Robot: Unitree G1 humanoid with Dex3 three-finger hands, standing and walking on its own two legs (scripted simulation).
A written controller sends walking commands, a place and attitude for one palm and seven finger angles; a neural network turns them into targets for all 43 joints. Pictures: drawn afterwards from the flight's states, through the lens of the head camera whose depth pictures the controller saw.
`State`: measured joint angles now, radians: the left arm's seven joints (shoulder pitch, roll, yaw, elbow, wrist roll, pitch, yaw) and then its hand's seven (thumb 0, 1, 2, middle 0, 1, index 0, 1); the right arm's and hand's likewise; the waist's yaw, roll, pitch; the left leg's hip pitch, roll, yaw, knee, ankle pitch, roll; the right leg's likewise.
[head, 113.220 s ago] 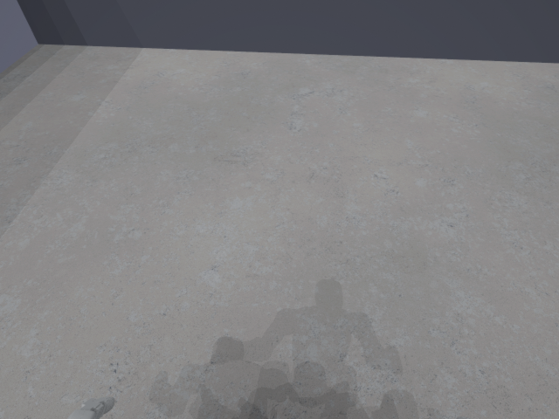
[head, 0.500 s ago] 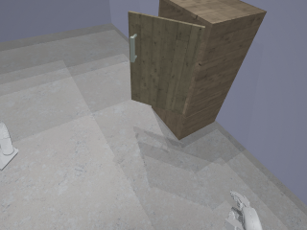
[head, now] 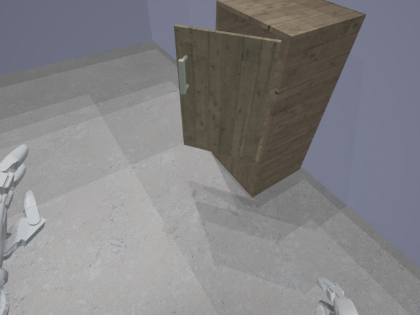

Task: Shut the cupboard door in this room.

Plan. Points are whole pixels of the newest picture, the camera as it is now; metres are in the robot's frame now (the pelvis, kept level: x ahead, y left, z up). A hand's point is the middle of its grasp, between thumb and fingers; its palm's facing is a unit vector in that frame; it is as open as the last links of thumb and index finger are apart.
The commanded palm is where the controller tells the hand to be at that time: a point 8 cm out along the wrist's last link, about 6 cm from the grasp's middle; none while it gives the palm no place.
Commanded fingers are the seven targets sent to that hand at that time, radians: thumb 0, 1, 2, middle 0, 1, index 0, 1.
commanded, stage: let the arm hang, fingers relaxed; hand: left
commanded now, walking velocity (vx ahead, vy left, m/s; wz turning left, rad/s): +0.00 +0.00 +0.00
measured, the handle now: (184, 75) +0.96 +0.15 -0.04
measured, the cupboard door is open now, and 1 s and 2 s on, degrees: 38 38 38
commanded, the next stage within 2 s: look to check the result in 1.06 s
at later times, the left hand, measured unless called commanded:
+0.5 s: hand out of the picture -0.05 +0.21 -0.17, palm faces +0.04 -0.97 -0.22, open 7.2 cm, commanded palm none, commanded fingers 0.00 0.90 0.90 -0.20 -0.30 -0.20 -0.30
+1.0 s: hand out of the picture -0.05 +0.16 -0.17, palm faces +0.02 -0.99 -0.12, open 7.4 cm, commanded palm none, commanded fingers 0.00 0.90 0.90 -0.20 -0.30 -0.20 -0.30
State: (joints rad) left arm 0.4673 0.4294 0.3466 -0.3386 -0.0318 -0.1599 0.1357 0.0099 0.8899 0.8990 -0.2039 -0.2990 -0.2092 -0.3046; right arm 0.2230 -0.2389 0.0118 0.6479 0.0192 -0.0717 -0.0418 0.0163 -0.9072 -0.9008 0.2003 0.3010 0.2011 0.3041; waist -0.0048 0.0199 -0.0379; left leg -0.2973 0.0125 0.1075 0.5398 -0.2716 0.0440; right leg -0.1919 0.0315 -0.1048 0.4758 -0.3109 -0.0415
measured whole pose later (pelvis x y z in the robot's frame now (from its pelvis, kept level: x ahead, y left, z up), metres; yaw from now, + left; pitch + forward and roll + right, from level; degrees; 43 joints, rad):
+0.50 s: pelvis -0.03 +0.01 +0.01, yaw +1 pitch -1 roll -1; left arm 0.35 0.21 0.01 1.04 0.01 0.03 0.02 -0.01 0.95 0.90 -0.20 -0.30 -0.20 -0.30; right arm 0.30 -0.18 0.02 1.03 -0.02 0.03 -0.02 0.01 -0.91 -0.90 0.20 0.30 0.20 0.30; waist 0.00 0.00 0.04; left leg -0.23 -0.02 0.10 0.44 -0.19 0.08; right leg -0.14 0.01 -0.11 0.41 -0.25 -0.03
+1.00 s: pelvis -0.03 +0.02 +0.01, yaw -1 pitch -2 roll +0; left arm 0.34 0.10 -0.01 1.15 0.01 0.00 0.03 0.00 0.91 0.90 -0.20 -0.30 -0.20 -0.30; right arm 0.33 -0.13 0.01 1.14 -0.01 0.00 -0.04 0.01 -0.91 -0.90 0.20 0.30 0.20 0.30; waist -0.01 -0.01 0.00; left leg -0.19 -0.03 0.14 0.37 -0.16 0.08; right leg -0.14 0.00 -0.08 0.40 -0.24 -0.02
